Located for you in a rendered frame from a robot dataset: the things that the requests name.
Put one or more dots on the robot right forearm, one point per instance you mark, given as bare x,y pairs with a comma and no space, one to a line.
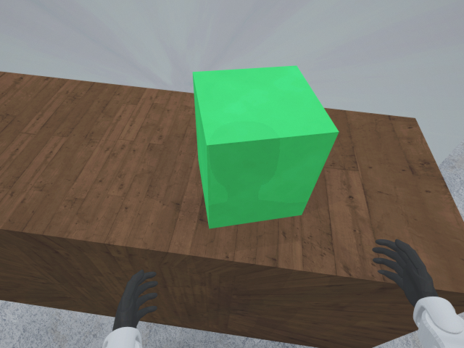
438,324

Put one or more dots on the left robot hand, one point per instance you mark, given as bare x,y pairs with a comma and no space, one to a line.
127,314

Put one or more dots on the robot left forearm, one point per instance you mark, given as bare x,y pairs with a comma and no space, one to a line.
125,337

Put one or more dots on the carton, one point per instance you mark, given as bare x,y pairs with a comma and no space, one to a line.
263,138

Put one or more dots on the right robot hand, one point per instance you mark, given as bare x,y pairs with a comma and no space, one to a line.
412,276

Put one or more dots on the pedestal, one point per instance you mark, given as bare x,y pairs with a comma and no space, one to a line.
99,181

